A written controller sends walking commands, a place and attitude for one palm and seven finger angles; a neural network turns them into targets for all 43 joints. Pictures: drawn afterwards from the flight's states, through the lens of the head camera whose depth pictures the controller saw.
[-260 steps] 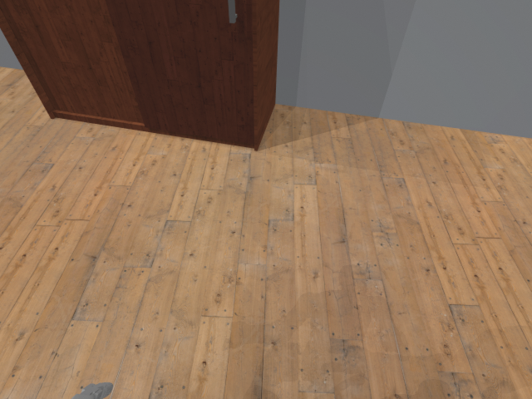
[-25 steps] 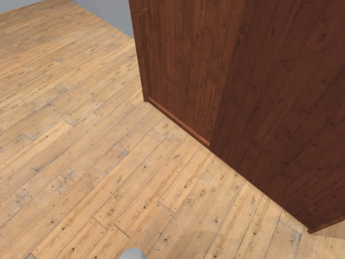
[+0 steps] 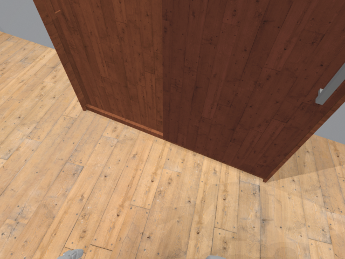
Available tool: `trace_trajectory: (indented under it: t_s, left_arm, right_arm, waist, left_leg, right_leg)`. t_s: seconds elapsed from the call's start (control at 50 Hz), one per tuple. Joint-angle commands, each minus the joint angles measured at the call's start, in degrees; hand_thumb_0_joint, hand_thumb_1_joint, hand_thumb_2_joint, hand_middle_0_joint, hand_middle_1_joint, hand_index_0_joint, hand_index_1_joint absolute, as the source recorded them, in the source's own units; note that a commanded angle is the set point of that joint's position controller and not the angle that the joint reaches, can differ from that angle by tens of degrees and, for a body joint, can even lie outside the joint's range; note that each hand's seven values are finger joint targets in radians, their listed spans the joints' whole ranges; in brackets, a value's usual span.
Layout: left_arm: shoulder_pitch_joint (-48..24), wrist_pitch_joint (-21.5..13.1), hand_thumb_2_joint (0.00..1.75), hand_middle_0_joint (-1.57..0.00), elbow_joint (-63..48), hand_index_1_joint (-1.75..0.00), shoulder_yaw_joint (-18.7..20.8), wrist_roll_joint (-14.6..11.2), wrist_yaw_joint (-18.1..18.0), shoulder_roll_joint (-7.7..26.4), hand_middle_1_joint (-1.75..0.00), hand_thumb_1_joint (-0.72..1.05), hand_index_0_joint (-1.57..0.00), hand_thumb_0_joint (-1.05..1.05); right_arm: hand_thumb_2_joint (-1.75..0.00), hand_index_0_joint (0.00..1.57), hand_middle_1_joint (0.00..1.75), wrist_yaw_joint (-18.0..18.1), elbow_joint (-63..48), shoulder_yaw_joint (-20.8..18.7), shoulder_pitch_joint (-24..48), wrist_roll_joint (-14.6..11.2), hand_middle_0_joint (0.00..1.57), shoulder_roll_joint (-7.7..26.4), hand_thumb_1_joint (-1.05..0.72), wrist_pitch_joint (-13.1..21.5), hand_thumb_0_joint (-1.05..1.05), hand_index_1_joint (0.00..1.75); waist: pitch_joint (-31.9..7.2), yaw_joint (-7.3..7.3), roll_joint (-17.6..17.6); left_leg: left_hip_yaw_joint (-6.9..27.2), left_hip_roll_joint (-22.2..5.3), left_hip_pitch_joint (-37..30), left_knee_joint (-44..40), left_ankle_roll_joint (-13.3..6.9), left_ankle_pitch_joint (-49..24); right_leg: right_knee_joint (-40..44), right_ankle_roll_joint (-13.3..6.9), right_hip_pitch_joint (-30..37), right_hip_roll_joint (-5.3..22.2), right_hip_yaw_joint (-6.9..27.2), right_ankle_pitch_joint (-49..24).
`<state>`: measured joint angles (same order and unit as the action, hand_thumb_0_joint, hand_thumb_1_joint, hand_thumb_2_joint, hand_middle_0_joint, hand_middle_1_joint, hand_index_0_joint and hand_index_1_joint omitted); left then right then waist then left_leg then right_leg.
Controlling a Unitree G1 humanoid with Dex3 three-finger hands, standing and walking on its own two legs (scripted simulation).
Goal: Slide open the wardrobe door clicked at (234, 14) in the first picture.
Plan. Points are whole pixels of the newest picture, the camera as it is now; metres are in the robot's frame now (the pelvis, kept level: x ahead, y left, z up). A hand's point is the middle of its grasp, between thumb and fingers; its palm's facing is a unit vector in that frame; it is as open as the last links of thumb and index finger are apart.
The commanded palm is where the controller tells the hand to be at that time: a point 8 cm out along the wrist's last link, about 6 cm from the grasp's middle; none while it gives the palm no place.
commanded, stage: turn to face it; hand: right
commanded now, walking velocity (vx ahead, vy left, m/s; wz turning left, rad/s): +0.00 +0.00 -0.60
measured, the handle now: (341, 70) +0.64 -0.49 +0.09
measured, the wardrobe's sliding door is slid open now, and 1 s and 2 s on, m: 0.00 0.00 0.00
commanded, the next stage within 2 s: take the last steps up to it in 0.60 s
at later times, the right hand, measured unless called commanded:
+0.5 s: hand out of the picture +0.05 -0.23 -0.15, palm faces +0.26 +0.92 -0.30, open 7.4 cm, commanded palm none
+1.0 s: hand out of the picture -0.13 -0.20 -0.18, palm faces +0.46 +0.86 -0.22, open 7.4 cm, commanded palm none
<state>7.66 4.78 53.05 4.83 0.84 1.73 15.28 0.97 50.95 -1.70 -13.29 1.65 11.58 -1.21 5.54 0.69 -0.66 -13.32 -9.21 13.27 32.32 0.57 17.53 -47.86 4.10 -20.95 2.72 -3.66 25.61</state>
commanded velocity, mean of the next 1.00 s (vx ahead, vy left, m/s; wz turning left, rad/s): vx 0.10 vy -0.02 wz -0.30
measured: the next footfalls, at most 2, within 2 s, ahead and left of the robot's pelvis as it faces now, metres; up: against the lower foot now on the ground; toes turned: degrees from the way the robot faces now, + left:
right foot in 0.08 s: +0.02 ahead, -0.14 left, +0.00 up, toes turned -9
left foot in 0.50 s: +0.06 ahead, +0.10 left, +0.00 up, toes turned -11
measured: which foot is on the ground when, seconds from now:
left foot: down 0.00-0.08, up 0.10-0.48, down 0.50-0.96, up 0.98-1.00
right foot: up 0.00-0.06, down 0.08-0.50, up 0.52-0.92, down 0.94-1.00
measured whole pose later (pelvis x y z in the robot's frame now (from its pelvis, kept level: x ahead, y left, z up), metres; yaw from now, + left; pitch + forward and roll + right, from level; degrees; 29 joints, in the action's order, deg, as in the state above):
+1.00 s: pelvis -0.02 -0.03 +0.00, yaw -23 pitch -1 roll +0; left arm 10.8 -0.3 56.4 2.4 1.3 0.6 11.2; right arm 0.5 60.6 -3.2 -20.1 1.4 13.3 -1.8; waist 2.0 2.9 -2.8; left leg -7.6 -6.5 16.1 41.9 1.5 26.1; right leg -30.9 -1.5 -10.7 0.9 -5.9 18.5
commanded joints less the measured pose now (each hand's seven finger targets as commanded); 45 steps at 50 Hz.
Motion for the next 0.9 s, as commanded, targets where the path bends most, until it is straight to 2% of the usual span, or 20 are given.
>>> trace_trajectory:
  t_s: [0.0, 0.02, 0.04, 0.06, 0.08, 0.14, 0.18, 0.32, 0.42, 0.44, 0.46, 0.48, 0.5, 0.52, 0.56, 0.6, 0.7, 0.78, 0.82, 0.88]
  left_arm:
    - [-0.90, -2.75, 0.90, -0.20, -5.38, -0.30, 0.02, -0.28, -0.10, 3.56, -0.30, 0.90, -0.20, 0.00]
    - [1.82, -3.15, 0.90, -0.20, -4.63, -0.30, 0.48, -0.11, -0.09, 5.44, -0.30, 0.90, -0.20, 0.00]
    - [4.65, -3.76, 0.90, -0.20, -4.55, -0.30, 1.88, 0.28, -0.34, 11.33, -0.30, 0.90, -0.20, 0.00]
    - [8.15, -3.64, 0.90, -0.20, -3.86, -0.30, 3.12, 0.12, -0.64, 16.44, -0.30, 0.90, -0.20, 0.00]
    - [11.25, -3.63, 0.90, -0.20, -1.93, -0.30, 2.86, 0.00, -1.24, 15.51, -0.30, 0.90, -0.20, 0.00]
    - [1.26, -3.88, 0.90, -0.20, -4.28, -0.30, 1.32, 0.36, -2.09, 10.78, -0.30, 0.90, -0.20, 0.00]
    - [-0.63, -4.09, 0.90, -0.20, -5.01, -0.30, 0.92, 0.20, -1.95, 9.86, -0.30, 0.90, -0.20, 0.00]
    - [2.46, -3.52, 0.90, -0.20, -4.34, -0.30, 1.40, 0.52, -1.82, 10.02, -0.30, 0.90, -0.20, 0.00]
    - [0.36, -3.13, 0.90, -0.20, -4.92, -0.30, 1.43, 0.40, -1.75, 9.27, -0.30, 0.90, -0.20, 0.00]
    - [0.15, -3.17, 0.90, -0.20, -4.98, -0.30, 1.28, 0.08, -1.69, 8.22, -0.30, 0.90, -0.20, 0.00]
    - [1.28, -3.29, 0.90, -0.20, -5.09, -0.30, 0.90, -0.44, -1.43, 5.45, -0.30, 0.90, -0.20, 0.00]
    - [1.93, -3.26, 0.90, -0.20, -6.44, -0.30, 0.10, -0.56, -1.14, 1.67, -0.30, 0.90, -0.20, 0.00]
    - [1.01, -2.27, 0.90, -0.20, -5.94, -0.30, 1.01, 0.18, -1.54, 4.62, -0.30, 0.90, -0.20, 0.00]
    - [0.18, -1.67, 0.90, -0.20, -4.94, -0.30, 1.26, 0.25, -1.35, 4.45, -0.30, 0.90, -0.20, 0.00]
    - [2.35, -1.42, 0.90, -0.20, -2.32, -0.30, 1.11, 0.40, -0.73, 3.85, -0.30, 0.90, -0.20, 0.00]
    - [3.72, -1.55, 0.90, -0.20, -1.18, -0.30, 0.72, 0.32, -0.63, 2.92, -0.30, 0.90, -0.20, 0.00]
    - [-0.70, -1.91, 0.90, -0.20, -0.94, -0.30, -0.46, 0.02, -0.98, 1.26, -0.30, 0.90, -0.20, 0.00]
    - [-3.10, -2.83, 0.90, -0.20, -1.14, -0.30, -1.05, 0.04, -0.42, 0.72, -0.30, 0.90, -0.20, 0.00]
    - [-2.34, -3.47, 0.90, -0.20, -1.18, -0.30, -1.15, -0.01, -0.20, 0.68, -0.30, 0.90, -0.20, 0.00]
    - [4.81, -4.58, 0.90, -0.20, 1.47, -0.30, -1.55, -0.01, -0.41, -0.20, -0.30, 0.90, -0.20, 0.00]
  right_arm:
    - [-0.90, 0.20, 0.30, 0.63, -2.18, -4.63, -2.12, -0.15, 0.20, 14.54, -0.90, 0.58, 0.00, 0.30]
    - [-0.90, 0.20, 0.30, 0.41, -2.35, -4.64, -1.70, -0.67, 0.20, 13.98, -0.90, 0.28, 0.00, 0.30]
    - [-0.90, 0.20, 0.30, 0.03, -3.89, -4.41, -2.11, -1.06, 0.20, 11.34, -0.90, -0.04, 0.00, 0.30]
    - [-0.90, 0.20, 0.30, -0.26, -6.79, -2.97, 1.63, -0.92, 0.20, 7.78, -0.90, -0.09, 0.00, 0.30]
    - [-0.90, 0.20, 0.30, 0.57, -7.20, -2.82, 6.03, -0.40, 0.20, 9.18, -0.90, -1.02, 0.00, 0.30]
    - [-0.90, 0.20, 0.30, -0.17, -4.53, -3.57, 4.60, -0.89, 0.20, 8.83, -0.90, -0.61, 0.00, 0.30]
    - [-0.90, 0.20, 0.30, -0.55, -3.25, -3.59, 2.28, -0.83, 0.20, 8.84, -0.90, -0.65, 0.00, 0.30]
    - [-0.90, 0.20, 0.30, -0.05, -4.76, -2.82, 5.04, -1.07, 0.20, 7.47, -0.90, -0.53, 0.00, 0.30]
    - [-0.90, 0.20, 0.30, 0.43, -3.36, -2.62, -0.53, -1.46, 0.20, 7.24, -0.90, 0.41, 0.00, 0.30]
    - [-0.90, 0.20, 0.30, 0.62, -2.79, -2.78, -2.77, -1.33, 0.20, 7.86, -0.90, 0.85, 0.00, 0.30]
    - [-0.90, 0.20, 0.30, 0.97, -2.44, -3.26, -3.81, -0.68, 0.20, 11.00, -0.90, 1.53, 0.00, 0.30]
    - [-0.90, 0.20, 0.30, 1.26, -2.84, -4.16, -3.84, 0.15, 0.20, 16.04, -0.90, 2.06, 0.00, 0.30]
    - [-0.90, 0.20, 0.30, 1.25, -3.37, -4.15, -3.68, -0.50, 0.20, 15.47, -0.90, 1.88, 0.00, 0.30]
    - [-0.90, 0.20, 0.30, 1.34, -3.65, -4.03, -0.52, -0.46, 0.20, 13.89, -0.90, 1.70, 0.00, 0.30]
    - [-0.90, 0.20, 0.30, 1.05, -4.28, -2.84, 3.67, -0.56, 0.20, 10.29, -0.90, 1.82, 0.00, 0.30]
    - [-0.90, 0.20, 0.30, 1.20, -3.94, -2.63, 3.12, -0.47, 0.20, 9.08, -0.90, 2.16, 0.00, 0.30]
    - [-0.90, 0.20, 0.30, 1.15, -0.03, -3.10, -4.34, -0.01, 0.20, 10.41, -0.90, 2.30, 0.00, 0.30]
    - [-0.90, 0.20, 0.30, 0.61, 3.23, -3.65, -7.77, 0.23, 0.20, 11.68, -0.90, 2.68, 0.00, 0.30]
    - [-0.90, 0.20, 0.30, 0.42, 4.04, -3.85, -7.19, 0.40, 0.20, 12.19, -0.90, 2.78, 0.00, 0.30]
    - [-0.90, 0.20, 0.30, 0.03, 4.92, -3.75, -4.18, -0.11, 0.20, 11.57, -0.90, 2.53, 0.00, 0.30]
  waist:
    - [-9.19, 0.28, -11.00]
    - [-10.64, -1.43, -7.47]
    - [-12.93, -3.12, 6.24]
    - [-11.91, -5.50, 19.17]
    - [-12.24, -7.13, 15.02]
    - [-7.29, -2.38, 11.08]
    - [-7.40, -1.29, 10.12]
    - [-7.81, -2.98, 9.81]
    - [-8.94, -0.18, 9.93]
    - [-9.50, 1.03, 7.36]
    - [-9.75, 1.37, -1.03]
    - [-8.35, 1.29, -16.00]
    - [-8.35, 2.08, -14.78]
    - [-4.97, 0.87, -12.89]
    - [-2.73, -1.61, -7.72]
    - [-4.35, -1.52, -8.89]
    - [-5.67, 2.14, -9.29]
    - [-5.13, 3.99, -10.14]
    - [-4.53, 3.45, -10.38]
    - [-5.17, -0.42, -7.96]
  left_leg:
    - [6.70, -11.86, -8.22, -2.07, -4.18, -28.74]
    - [4.27, -10.56, -3.06, 3.37, -1.42, -24.57]
    - [1.61, -5.05, 10.15, 14.59, 2.69, -8.40]
    - [3.41, 0.49, 22.62, 25.42, 5.59, 21.50]
    - [9.80, 0.40, 21.87, 31.03, 4.87, 20.73]
    - [11.97, 1.32, 20.27, 33.42, 5.16, 9.24]
    - [11.44, 2.17, 17.31, 31.16, 5.40, 6.27]
    - [11.52, 5.25, 13.12, 17.98, 5.16, 8.30]
    - [10.19, 7.80, -0.12, 0.54, 3.84, 0.49]
    - [10.59, 6.79, -5.46, -7.24, 3.54, -5.29]
    - [17.95, -0.76, -12.19, -13.31, 1.52, -7.80]
    - [32.26, -15.52, -14.23, -16.08, -4.97, -17.07]
    - [32.28, -18.09, -5.85, -16.85, -8.69, -15.96]
    - [30.44, -15.21, -1.03, -17.57, -9.30, -11.53]
    - [20.88, -8.77, 0.21, -15.46, -7.24, -13.03]
    - [16.62, -7.38, -2.90, -14.01, -6.69, -19.33]
    - [16.59, -9.00, -9.37, -12.64, -8.41, -26.84]
    - [19.88, -11.25, -10.26, -16.10, -8.91, -10.93]
    - [20.67, -12.03, -7.65, -17.10, -9.02, -3.12]
    - [14.80, -7.65, 0.67, -13.36, -5.25, 4.80]
  right_leg:
    - [16.50, -1.32, 4.57, -1.44, -3.73, -6.18]
    - [23.75, -2.18, 12.55, -0.64, -2.73, -14.18]
    - [26.73, -7.05, 23.30, 10.28, 11.65, -27.33]
    - [26.73, -15.12, 26.00, 22.71, 24.86, -49.89]
    - [26.04, -16.99, 22.66, 22.35, 24.06, -48.13]
    - [26.21, -13.49, 14.91, 13.08, 15.90, -40.06]
    - [27.02, -12.20, 13.25, 10.32, 12.97, -37.59]
    - [26.88, -14.06, 14.51, 10.33, 18.96, -34.71]
    - [22.52, -12.04, 8.51, 8.05, 20.28, -35.50]
    - [19.91, -10.11, 5.39, 6.25, 19.34, -31.09]
    - [12.68, -6.59, -1.92, 1.89, 15.30, -20.22]
    - [0.26, -2.28, -11.56, -6.56, 6.18, 3.85]
    - [-9.28, -2.65, -8.78, -4.44, 9.41, 8.26]
    - [-16.13, -2.78, -8.71, -3.82, 9.49, 5.62]
    - [-21.35, -1.93, -8.99, -2.61, 7.97, -2.02]
    - [-20.06, -0.90, -8.64, -1.93, 6.26, -3.99]
    - [-6.57, -0.09, -6.35, -1.53, 2.94, 0.45]
    - [1.50, -1.18, -4.56, -0.97, 0.72, 1.55]
    - [6.16, -2.23, -1.56, -0.50, 0.21, 2.04]
    - [21.69, -3.15, 12.91, -2.33, -3.65, -6.47]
